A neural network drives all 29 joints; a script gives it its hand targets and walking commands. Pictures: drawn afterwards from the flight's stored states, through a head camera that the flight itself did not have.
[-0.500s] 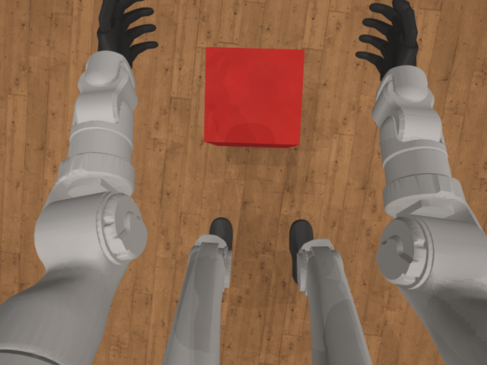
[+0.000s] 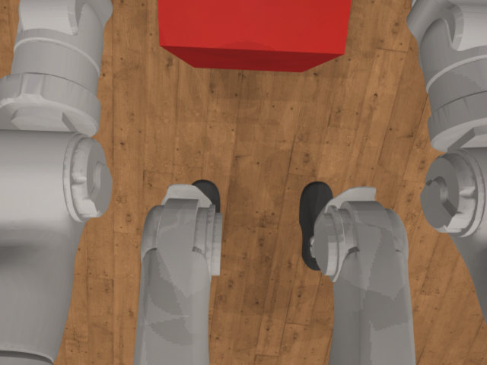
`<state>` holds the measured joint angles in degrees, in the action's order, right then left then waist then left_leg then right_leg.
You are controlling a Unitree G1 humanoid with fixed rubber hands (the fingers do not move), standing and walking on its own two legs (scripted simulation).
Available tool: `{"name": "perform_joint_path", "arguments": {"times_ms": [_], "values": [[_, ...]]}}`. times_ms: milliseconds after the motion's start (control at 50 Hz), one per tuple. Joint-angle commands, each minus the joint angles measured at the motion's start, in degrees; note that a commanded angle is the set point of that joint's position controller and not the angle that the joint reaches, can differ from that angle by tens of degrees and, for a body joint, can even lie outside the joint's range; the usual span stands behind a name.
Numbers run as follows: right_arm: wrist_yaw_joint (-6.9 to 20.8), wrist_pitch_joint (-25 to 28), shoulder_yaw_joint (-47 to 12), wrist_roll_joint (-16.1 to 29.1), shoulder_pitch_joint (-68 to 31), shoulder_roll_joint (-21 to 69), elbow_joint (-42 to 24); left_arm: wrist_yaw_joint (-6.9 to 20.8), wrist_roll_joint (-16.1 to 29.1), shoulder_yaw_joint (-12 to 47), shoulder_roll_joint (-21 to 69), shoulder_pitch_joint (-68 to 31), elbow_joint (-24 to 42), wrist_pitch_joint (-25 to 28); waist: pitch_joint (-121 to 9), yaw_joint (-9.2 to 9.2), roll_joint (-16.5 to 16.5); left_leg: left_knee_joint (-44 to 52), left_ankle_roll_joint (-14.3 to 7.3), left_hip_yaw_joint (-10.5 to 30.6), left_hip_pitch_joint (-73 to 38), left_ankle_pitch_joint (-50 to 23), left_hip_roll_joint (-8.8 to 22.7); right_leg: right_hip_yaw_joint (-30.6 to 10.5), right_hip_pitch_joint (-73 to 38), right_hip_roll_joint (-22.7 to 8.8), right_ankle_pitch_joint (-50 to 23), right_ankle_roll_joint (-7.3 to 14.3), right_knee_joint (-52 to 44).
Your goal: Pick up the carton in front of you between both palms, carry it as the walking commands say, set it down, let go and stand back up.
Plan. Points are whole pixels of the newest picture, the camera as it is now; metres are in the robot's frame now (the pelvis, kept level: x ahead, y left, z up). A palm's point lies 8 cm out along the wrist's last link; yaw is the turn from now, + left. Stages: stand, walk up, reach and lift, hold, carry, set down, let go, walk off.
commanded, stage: reach and lift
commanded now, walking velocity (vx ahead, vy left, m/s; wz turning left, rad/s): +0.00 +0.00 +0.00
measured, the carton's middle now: out of the picture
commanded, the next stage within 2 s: none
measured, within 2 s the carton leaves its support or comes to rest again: leaves its support in 1.08 s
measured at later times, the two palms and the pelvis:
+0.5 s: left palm out of the picture +0.58 +0.20 -0.21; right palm out of the picture +0.59 -0.15 -0.21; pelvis +0.01 -0.01 -0.05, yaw +0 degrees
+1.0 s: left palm out of the picture +0.57 +0.18 -0.21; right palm out of the picture +0.58 -0.12 -0.21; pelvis +0.01 +0.00 -0.05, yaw +0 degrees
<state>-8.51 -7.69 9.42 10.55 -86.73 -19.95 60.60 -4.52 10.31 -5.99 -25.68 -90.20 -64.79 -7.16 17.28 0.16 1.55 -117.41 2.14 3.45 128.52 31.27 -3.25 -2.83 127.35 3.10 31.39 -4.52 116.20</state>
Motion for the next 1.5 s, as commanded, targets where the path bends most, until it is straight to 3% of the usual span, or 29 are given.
{"name": "perform_joint_path", "arguments": {"times_ms": [0, 100, 120, 140, 200, 220, 240, 260, 580, 660, 780, 800, 860, 880, 920, 940, 980, 1000, 1040, 1120, 1160, 1180, 1200, 1240, 1260, 1320, 1340, 1400, 1480], "values": [[0.7, 1.5, -0.7, 2.5, -19.6, -7.9, -3.4, 0.4, 0.8, 1.9, -9.4, -22.2, 1.0, 1.1, -72.3, -0.17, -5.8, 6.7, -0.2, -4.0, -46.0, -15.0, 3.2, 9.0, -27.7, -0.9, -9.1, 1.3, -4.9], [0.7, 3.5, -1.3, -0.7, -21.6, -8.7, 1.0, 0.7, 2.4, 2.2, -6.8, -21.8, 0.2, 2.5, -65.8, -0.57, 0.7, 3.9, -0.2, -2.2, -36.0, -18.5, 2.3, 8.0, -27.6, -1.5, -14.3, 1.6, 0.6], [0.7, 3.5, -0.3, 0.2, -22.0, -8.3, 2.4, 1.0, -1.0, 0.2, -8.4, -21.0, -1.1, 3.1, -62.9, 2.40, -4.4, 2.0, -0.3, -3.1, -37.4, -19.7, 3.5, 6.1, -26.8, -1.0, -15.9, 1.4, 1.0], [1.1, 4.0, -0.9, -0.4, -19.6, -7.4, 4.1, 1.3, 2.4, 3.6, -2.9, -20.9, -2.0, 3.0, -63.0, -0.99, -3.3, 2.4, 0.7, -3.3, -36.3, -19.1, 2.5, 7.7, -28.9, -0.7, -16.4, 1.4, 0.8], [0.7, 4.4, -3.3, 2.0, -23.9, -7.4, -1.9, 0.6, 0.0, -0.3, -10.0, -20.7, -1.1, 4.7, -64.9, 3.82, -1.3, -0.1, 0.0, -4.3, -33.1, -21.7, 3.1, 5.0, -31.8, -0.6, -20.9, 0.7, 2.9], [0.2, 4.1, -3.0, 0.3, -22.5, -7.3, -2.8, 0.7, 2.1, 0.4, -9.6, -19.8, -2.4, 5.0, -65.8, 1.36, 1.1, -1.0, -0.6, -3.3, -35.3, -23.7, 2.6, 6.0, -34.1, -1.0, -21.2, 0.2, 2.9], [0.3, 4.4, -4.3, 2.4, -22.7, -7.8, -0.9, 0.4, 1.0, -0.3, -9.4, -23.0, 2.7, 5.3, -68.7, 5.79, -0.4, -3.4, -0.1, -5.5, -37.9, -25.2, 2.7, 3.8, -35.0, -0.2, -22.9, 1.1, 2.7], [0.3, 4.6, -3.7, 2.0, -23.2, -7.1, -2.4, 0.3, 2.4, 1.1, -9.2, -22.3, 0.6, 5.0, -68.7, 1.63, -0.2, -1.0, 0.2, -3.6, -37.0, -24.8, 3.0, 6.4, -38.4, -0.3, -23.2, 0.7, 5.2], [0.7, 4.3, -5.3, 2.6, -25.0, -5.7, 0.9, -0.2, 3.3, 3.8, 0.1, -22.3, 1.6, 4.1, -66.2, 1.78, -1.7, -1.7, 0.3, -5.7, -39.9, -22.7, 1.7, 5.5, -34.3, -0.4, -20.2, 1.9, 1.9], [2.0, 3.4, -6.0, 0.9, -24.8, 3.0, 4.0, 0.7, -0.4, 2.6, 3.9, -21.7, -2.1, 2.8, -59.2, 1.69, -0.5, 1.5, 0.4, -5.6, -34.7, -17.2, 0.9, 6.4, -35.9, 1.7, -17.0, 1.5, 0.6], [13.7, -0.4, -5.6, -4.6, -37.1, 46.5, -3.7, 15.0, -2.3, 8.4, 52.7, -33.0, 7.4, -1.9, -56.4, -0.86, -1.6, -0.3, -1.1, -6.2, -31.0, -12.1, -2.2, 7.7, -32.6, 3.4, -12.7, 3.4, 2.7], [15.2, -1.9, -9.1, -2.8, -37.8, 50.1, -4.0, 16.1, -4.4, 6.9, 52.6, -31.7, 5.9, -2.7, -51.9, 4.36, -1.4, -0.7, -1.4, -6.7, -29.8, -13.5, -1.5, 6.3, -29.4, 3.9, -11.8, 3.3, 3.1], [17.4, -2.9, -7.9, -3.9, -36.8, 53.4, -6.9, 18.7, -5.2, 3.3, 57.2, -29.6, 8.5, -3.9, -51.3, 2.43, -0.8, -1.0, -2.5, -6.5, -27.3, -14.4, -2.5, 7.7, -25.8, 4.2, -11.9, 4.1, 3.4], [18.0, -2.8, -12.6, -1.6, -37.1, 55.5, -9.5, 18.3, -5.6, 5.4, 57.5, -29.2, 7.8, -5.0, -52.9, 6.04, 0.5, -1.8, -2.5, -6.7, -30.1, -18.4, -1.6, 7.2, -27.4, 3.7, -14.9, 3.5, 5.4], [18.1, -3.8, -12.5, -1.9, -36.9, 58.6, -9.7, 18.5, -2.5, 8.2, 62.1, -28.8, 12.5, -5.3, -55.2, 1.03, 3.3, -0.9, -2.0, -6.6, -29.3, -17.8, -2.6, 8.6, -32.1, 4.6, -17.2, 3.4, 4.1], [17.9, -4.1, -12.8, -0.9, -38.2, 58.4, -12.6, 18.4, -3.1, 8.2, 60.1, -31.0, 11.5, -5.8, -55.4, 4.89, -0.1, -1.8, -2.6, -7.5, -32.5, -18.7, -2.0, 7.4, -29.2, 3.7, -15.4, 4.1, 3.9], [17.2, -4.3, -14.0, -0.2, -41.7, 59.2, -14.5, 18.6, -0.8, 11.7, 65.4, -33.2, 16.2, -6.9, -66.6, 0.97, -3.1, -1.7, -1.8, -6.9, -38.0, -21.4, -2.3, 8.4, -35.3, 4.1, -18.9, 4.4, 5.5], [17.3, -4.1, -15.9, 1.7, -41.9, 60.2, -18.8, 18.1, 0.6, 11.7, 64.4, -31.8, 18.4, -6.7, -74.1, 4.25, -1.8, -2.5, -2.7, -6.7, -44.4, -27.2, -3.0, 9.5, -32.9, 4.1, -21.5, 3.7, 5.4], [16.5, -4.4, -17.9, 1.9, -42.0, 62.6, -23.0, 17.6, 2.7, 13.8, 67.3, -35.9, 23.8, -6.9, -84.8, 0.83, 1.1, -3.0, -1.8, -7.7, -45.3, -31.6, -3.2, 9.7, -40.3, 4.8, -26.7, 4.0, 4.9], [15.5, -7.7, -21.9, 2.0, -40.1, 72.0, -32.0, 15.4, 2.3, 19.6, 70.4, -37.6, 35.7, -8.4, -110.8, 2.57, 1.5, 0.5, -1.1, -8.7, -54.4, -40.4, -4.5, 9.3, -49.5, 6.3, -36.4, 3.1, 2.7], [15.4, -8.9, -20.8, 3.0, -39.6, 72.1, -32.7, 14.8, 1.0, 20.2, 70.5, -34.3, 37.2, -10.4, -114.7, 4.27, -2.9, 2.1, -0.9, -8.7, -58.8, -38.5, -5.0, 10.7, -45.2, 6.5, -31.7, 2.7, 1.1], [15.6, -10.7, -18.6, -0.8, -35.6, 70.5, -25.3, 14.6, -0.1, 17.7, 75.4, -31.6, 32.0, -11.8, -110.0, -0.53, -2.7, 3.0, -0.3, -8.1, -58.0, -34.9, -4.5, 10.0, -45.5, 6.5, -28.6, 3.0, -2.5], [16.1, -11.2, -17.7, -2.0, -29.9, 74.3, -23.6, 15.0, -0.4, 19.1, 76.4, -34.2, 36.5, -11.7, -108.9, 3.08, -6.2, 4.3, 0.2, -10.2, -55.9, -31.1, -5.6, 9.7, -43.0, 7.1, -24.7, 3.8, -3.4], [16.8, -11.6, -16.2, -4.2, -29.1, 76.1, -23.0, 15.1, -3.0, 16.1, 79.2, -26.8, 29.0, -13.3, -100.5, 1.28, -3.9, 7.8, 0.0, -9.7, -51.7, -29.6, -5.1, 10.2, -41.0, 6.8, -25.0, 2.5, -6.0], [17.3, -11.7, -15.5, -3.8, -29.1, 75.2, -18.7, 15.6, -5.8, 12.6, 77.0, -21.6, 24.0, -13.3, -88.4, 5.02, -3.6, 10.2, -0.2, -9.6, -45.4, -23.3, -5.0, 9.9, -32.9, 6.7, -19.0, 2.6, -7.4], [17.8, -13.2, -5.7, -13.1, -23.1, 76.2, -12.6, 17.9, -11.4, 5.1, 78.7, -22.5, 19.8, -13.7, -72.1, -0.81, -2.0, 14.5, -0.6, -9.6, -32.8, -10.9, -5.1, 8.1, -30.8, 6.8, -9.9, 3.8, -14.5], [18.1, -13.1, -3.3, -13.6, -20.6, 77.8, -9.8, 18.2, -14.0, 2.9, 76.2, -21.3, 18.3, -13.9, -71.6, 3.22, -1.8, 16.1, -1.2, -10.2, -31.5, -6.8, -5.1, 8.0, -30.3, 7.0, -6.2, 3.4, -15.3], [18.4, -13.6, -0.2, -18.1, -19.9, 74.4, -10.5, 19.1, -16.5, -3.0, 76.7, -18.8, 14.1, -14.8, -69.9, -0.49, -0.1, 19.8, -1.3, -9.3, -32.4, -5.3, -5.3, 9.2, -31.9, 7.2, -3.4, 3.7, -19.5], [18.8, -13.8, -1.2, -17.6, -22.6, 77.4, -14.1, 18.9, -16.4, -1.6, 79.2, -19.1, 16.9, -14.8, -78.9, 1.27, -0.1, 24.6, -2.0, -8.7, -39.9, -7.1, -5.8, 8.4, -37.8, 7.4, -5.3, 3.5, -23.5]]}}
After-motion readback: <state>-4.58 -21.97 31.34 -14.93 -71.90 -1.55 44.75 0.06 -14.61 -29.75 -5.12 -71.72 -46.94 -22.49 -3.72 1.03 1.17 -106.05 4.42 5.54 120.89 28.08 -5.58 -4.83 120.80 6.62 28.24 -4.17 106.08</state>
